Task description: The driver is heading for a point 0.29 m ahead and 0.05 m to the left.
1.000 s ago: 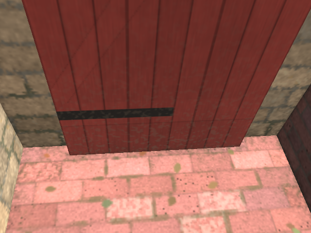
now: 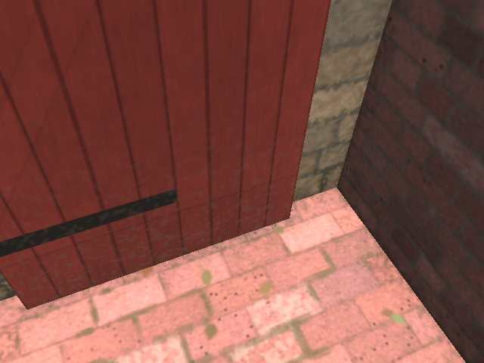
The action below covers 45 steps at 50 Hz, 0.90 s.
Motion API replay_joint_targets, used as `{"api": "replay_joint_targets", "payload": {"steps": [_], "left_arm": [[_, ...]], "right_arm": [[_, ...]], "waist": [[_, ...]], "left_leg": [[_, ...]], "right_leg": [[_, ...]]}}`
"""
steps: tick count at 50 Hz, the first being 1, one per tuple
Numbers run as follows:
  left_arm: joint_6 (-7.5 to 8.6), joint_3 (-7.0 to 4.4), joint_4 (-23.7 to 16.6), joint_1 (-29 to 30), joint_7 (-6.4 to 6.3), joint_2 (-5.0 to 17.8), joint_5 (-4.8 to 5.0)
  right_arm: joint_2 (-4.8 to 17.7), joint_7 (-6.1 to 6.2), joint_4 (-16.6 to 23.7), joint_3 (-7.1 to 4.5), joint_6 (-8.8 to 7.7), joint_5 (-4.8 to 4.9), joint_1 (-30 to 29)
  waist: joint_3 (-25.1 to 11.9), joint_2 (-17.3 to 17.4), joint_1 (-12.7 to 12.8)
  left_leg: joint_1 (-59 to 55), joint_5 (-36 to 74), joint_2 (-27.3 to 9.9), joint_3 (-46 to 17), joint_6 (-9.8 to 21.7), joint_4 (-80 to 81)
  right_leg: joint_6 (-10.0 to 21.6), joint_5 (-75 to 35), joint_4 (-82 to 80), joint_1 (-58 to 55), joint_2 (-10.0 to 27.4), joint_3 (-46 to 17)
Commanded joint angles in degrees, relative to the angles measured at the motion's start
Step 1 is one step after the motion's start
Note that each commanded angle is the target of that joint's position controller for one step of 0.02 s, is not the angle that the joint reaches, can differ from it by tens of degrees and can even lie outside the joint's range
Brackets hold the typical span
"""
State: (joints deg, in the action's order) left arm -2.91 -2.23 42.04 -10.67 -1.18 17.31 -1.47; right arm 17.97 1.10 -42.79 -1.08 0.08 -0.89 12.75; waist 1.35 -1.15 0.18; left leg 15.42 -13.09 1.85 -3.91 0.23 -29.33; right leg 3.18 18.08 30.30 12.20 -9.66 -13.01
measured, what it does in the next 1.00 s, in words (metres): steps on the spot, turning left: right foot, then left foot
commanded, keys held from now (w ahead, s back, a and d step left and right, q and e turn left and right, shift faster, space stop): q+shift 0.60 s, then w+q+shift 0.04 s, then w+shift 0.06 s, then w+e+shift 0.18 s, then shift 0.12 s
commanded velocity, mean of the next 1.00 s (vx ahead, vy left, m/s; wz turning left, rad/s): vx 0.18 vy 0.00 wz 0.54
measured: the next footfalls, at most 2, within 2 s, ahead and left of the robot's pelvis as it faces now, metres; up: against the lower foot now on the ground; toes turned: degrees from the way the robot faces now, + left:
right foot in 0.36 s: +0.10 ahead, -0.11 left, +0.00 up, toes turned +24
left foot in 0.90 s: +0.00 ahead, +0.12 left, +0.00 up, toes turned +37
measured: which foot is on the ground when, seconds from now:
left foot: down 0.00-0.36, up 0.38-0.88, down 0.90-1.00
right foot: up 0.00-0.34, down 0.36-0.88, up 0.90-1.00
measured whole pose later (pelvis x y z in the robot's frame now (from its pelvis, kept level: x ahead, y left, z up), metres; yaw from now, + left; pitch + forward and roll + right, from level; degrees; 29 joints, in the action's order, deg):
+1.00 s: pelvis +0.07 +0.03 +0.01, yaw +34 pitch +2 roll -1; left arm 3.6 -3.7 49.6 -20.7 1.7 17.7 -0.8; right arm 14.0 0.6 -40.3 -1.2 -3.3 -4.1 11.1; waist 0.4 -1.1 2.8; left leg 6.9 -15.0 -1.0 2.9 0.5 -20.0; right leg 5.8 20.9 52.8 23.0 -0.8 -1.8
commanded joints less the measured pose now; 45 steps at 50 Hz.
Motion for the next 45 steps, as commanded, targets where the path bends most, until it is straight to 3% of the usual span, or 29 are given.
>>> {"api": "replay_joint_targets", "payload": {"steps": [1,3,5,6,7,9,11,13,15,17,18,19,20,21,22,24,26,29,30,31,32,33,34,37,39,42,43,44,45], "left_arm": [[0.27,-1.88,-2.02,-2.39,-1.25,9.29,-0.75],[1.13,-1.98,-2.59,1.30,-0.65,9.16,-0.71],[1.63,-1.50,-2.70,1.79,0.15,7.14,-0.41],[1.94,-0.97,-3.40,2.68,0.57,5.86,-0.70],[1.80,-0.62,-3.82,3.20,0.48,5.04,-0.42],[1.75,-0.15,-5.01,4.85,0.01,4.18,0.12],[1.91,-0.03,-5.92,6.68,-0.23,3.96,0.28],[2.03,0.20,-7.01,6.28,-0.45,4.04,0.25],[2.28,-0.06,-5.80,3.05,-0.79,4.60,1.12],[2.69,-0.76,-4.64,-1.84,-1.27,6.21,0.80],[2.76,-1.54,-3.98,-3.49,-1.77,10.31,-0.08],[2.47,-2.00,-6.58,0.65,-2.16,15.59,0.02],[2.09,-1.68,-6.91,3.06,-1.90,13.73,-0.70],[2.13,-0.83,-7.00,4.06,-1.45,9.93,-0.36],[2.25,-0.15,-7.15,6.08,-1.11,6.97,-0.18],[2.49,0.23,-8.22,7.20,-1.39,5.53,-0.22],[2.72,0.02,-7.99,3.90,-1.44,5.48,-0.22],[2.82,-0.85,-6.94,-1.43,-1.56,6.56,-0.20],[2.85,-1.23,-6.27,-3.04,-1.88,7.08,0.14],[3.38,-1.64,-5.75,-5.87,-1.72,7.83,-0.06],[3.78,-2.11,-5.49,-7.09,-1.53,8.86,-0.26],[4.96,-2.91,-4.86,-7.45,-1.16,10.48,-0.54],[5.50,-3.24,-4.55,-7.46,-0.87,11.24,-0.95],[7.46,-3.45,-2.71,-8.34,-0.02,9.95,-1.13],[8.34,-3.87,-0.53,-9.02,0.74,10.59,-0.66],[8.67,-3.98,0.67,-5.52,1.65,11.22,0.53],[8.25,-4.18,1.03,-4.28,1.75,11.48,1.37],[8.20,-3.60,0.86,-3.01,1.96,9.57,1.63],[8.56,-1.83,-0.52,0.20,2.20,4.48,1.22]], "right_arm": [[10.61,-1.09,2.98,-2.49,-1.33,-0.05,-0.81],[11.36,-1.55,2.35,-3.83,-1.32,0.69,2.83],[11.07,-1.13,2.61,-4.72,-1.11,0.75,2.00],[10.47,-1.24,3.05,-4.96,-0.84,1.28,0.68],[9.79,-1.03,3.10,-5.18,-0.66,1.71,0.85],[8.29,-1.05,3.52,-5.52,-0.26,1.60,1.30],[8.72,-1.29,4.02,-6.13,-0.02,1.44,2.70],[10.55,-1.19,3.91,-6.91,0.78,0.74,2.89],[10.44,-1.51,5.25,-7.02,1.42,0.58,-0.44],[9.39,-1.39,5.97,-6.69,1.38,0.72,-3.89],[6.40,-1.08,6.86,-5.90,1.26,0.58,-2.91],[1.82,-0.68,7.33,-4.95,1.33,1.10,2.50],[8.98,-0.47,6.25,-6.30,1.67,-0.72,1.41],[9.61,-1.19,6.06,-6.87,2.46,-1.03,1.62],[8.86,-1.97,4.86,-6.73,3.05,-1.03,2.36],[7.88,-3.51,3.27,-6.50,4.04,-0.38,5.59],[7.63,-4.15,4.13,-6.09,4.31,0.15,3.25],[6.40,-4.70,6.12,-5.31,4.74,0.13,-1.79],[5.82,-4.77,6.80,-5.08,4.99,-0.64,-2.64],[6.42,-5.05,8.00,-4.95,5.13,-1.68,-5.36],[7.66,-5.30,8.72,-5.43,5.49,-1.82,-6.51],[8.30,-6.18,9.45,-5.66,5.79,-1.54,-7.53],[7.25,-6.79,10.11,-5.47,5.62,-1.08,-8.41],[2.80,-6.68,9.94,-4.05,4.67,-1.27,-9.25],[1.45,-6.29,9.43,-3.07,3.25,-1.53,-10.16],[1.42,-4.79,8.32,-2.31,1.25,-1.80,-9.05],[1.34,-3.95,6.53,-2.42,0.18,-2.23,-4.74],[2.89,-2.70,3.33,-2.97,-0.89,-2.57,3.50],[6.29,-1.19,0.64,-3.85,-1.88,-3.88,15.23]], "waist": [[-0.21,11.44,2.28],[-0.73,11.05,-0.28],[-0.98,10.38,0.32],[-1.55,10.42,0.27],[-3.06,10.05,0.03],[-4.02,9.87,-1.12],[-4.29,11.10,-2.47],[-4.69,11.24,-1.76],[-4.74,11.93,-0.54],[-3.87,11.44,3.29],[-4.55,2.72,3.31],[-6.38,-13.30,0.09],[-2.99,-7.26,0.37],[-0.60,-6.39,-1.96],[1.36,-5.91,-2.44],[-0.35,-8.19,-3.30],[-1.58,-6.84,-1.74],[-1.82,-7.25,1.36],[-1.37,-7.67,1.93],[-2.80,-7.39,3.91],[-2.70,-8.12,4.29],[-1.71,-8.47,4.38],[-0.75,-8.07,4.32],[1.72,-5.41,3.81],[2.49,-4.56,3.33],[3.73,-4.20,0.65],[3.68,-2.12,-2.36],[0.93,1.89,-5.90],[-5.48,10.06,-12.16]], "left_leg": [[-6.89,16.14,-18.76,-28.52,10.85,13.23],[-9.84,13.19,-15.65,-27.65,10.76,13.22],[-9.44,14.94,-12.32,-24.23,9.87,12.33],[-9.08,18.01,-10.44,-22.67,10.26,11.63],[-9.78,16.96,-9.38,-22.07,10.93,11.35],[-10.46,14.58,-8.09,-22.45,11.54,10.92],[-10.29,11.65,-7.74,-24.68,11.96,10.20],[-7.76,14.21,-7.30,-27.00,11.91,8.52],[-3.68,15.75,-6.01,-28.10,9.76,6.93],[5.93,6.85,-2.30,-27.98,4.68,5.75],[13.24,-8.14,2.63,-22.12,0.88,-0.73],[19.13,-23.01,10.60,-8.70,-1.63,-17.08],[19.01,-19.58,5.71,-6.33,-2.19,-25.45],[16.54,-15.55,2.88,-4.31,-1.76,-29.64],[16.16,-12.12,1.97,-3.40,-1.63,-33.69],[16.38,-8.89,1.26,-0.45,-2.48,-40.51],[17.90,-8.19,0.04,1.29,-3.47,-40.47],[20.59,-8.46,-1.69,2.73,-4.30,-35.40],[21.66,-9.31,-2.40,2.81,-4.37,-33.28],[22.49,-9.12,-3.18,3.19,-3.67,-32.05],[23.55,-9.41,-3.79,3.57,-3.20,-31.40],[23.08,-8.80,-4.22,3.25,-2.76,-29.33],[23.18,-9.08,-3.75,3.25,-2.25,-27.92],[19.26,-9.01,-2.77,2.58,-0.48,-19.30],[12.54,-10.93,-1.78,4.18,0.88,-12.24],[-1.53,-8.65,-0.58,9.07,1.88,2.47],[-11.66,-1.78,-0.40,10.22,2.50,9.20],[-26.87,-1.08,-0.77,9.64,2.80,10.80],[-39.38,-13.58,-12.13,-3.87,3.33,16.39]], "right_leg": [[-1.14,11.29,6.83,8.97,3.85,7.98],[-2.14,11.49,17.43,14.33,4.02,8.56],[-3.09,8.28,22.70,16.69,5.15,8.53],[-3.91,6.89,23.78,16.67,4.74,8.89],[-4.32,6.05,23.70,17.09,4.65,9.41],[-4.86,4.94,21.09,17.77,4.62,9.58],[-5.21,5.22,16.81,17.07,4.42,9.40],[-4.40,5.97,11.88,13.18,3.74,8.83],[-3.62,4.08,6.35,7.40,3.12,9.29],[-2.43,-3.62,-6.24,-5.20,4.66,8.26],[-0.29,1.71,-15.04,-11.76,14.05,-0.84],[4.07,11.28,-21.27,-12.21,31.44,-19.94],[6.43,10.16,-21.70,-2.40,33.24,-19.74],[6.59,4.61,-19.56,0.90,29.40,-12.97],[5.94,-1.87,-18.46,2.80,25.04,-5.58],[5.65,-13.78,-16.06,-0.08,21.13,3.86],[6.40,-21.95,-13.99,-4.43,21.70,7.76],[7.31,-23.78,-13.04,-10.99,24.24,9.33],[7.58,-23.21,-13.23,-12.55,25.72,9.16],[8.01,-10.12,-16.01,-14.75,27.37,7.84],[7.41,5.09,-19.19,-15.84,29.08,5.60],[7.15,14.50,-21.61,-14.60,29.46,3.98],[6.78,19.57,-22.55,-14.43,29.72,3.03],[6.88,21.80,-25.66,-11.21,30.15,2.38],[6.63,17.41,-26.11,-7.20,28.63,5.19],[8.23,10.84,-23.23,1.57,24.29,7.51],[8.17,10.29,-19.95,8.17,22.60,8.85],[7.12,9.28,-14.02,18.55,19.53,10.87],[4.74,9.76,3.72,26.90,13.09,16.39]]}}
